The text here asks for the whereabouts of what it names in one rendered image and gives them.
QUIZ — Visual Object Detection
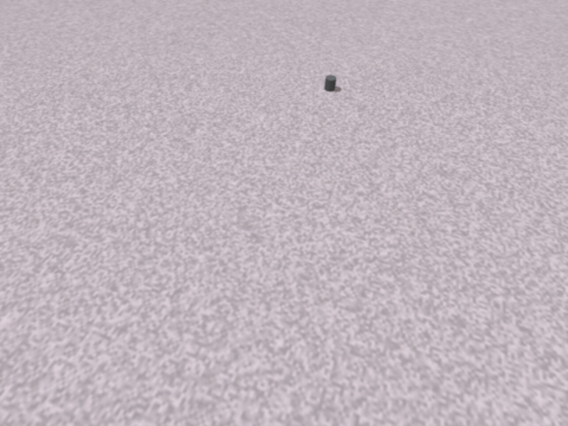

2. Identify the tin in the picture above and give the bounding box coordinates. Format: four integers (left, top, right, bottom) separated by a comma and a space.
325, 75, 336, 91

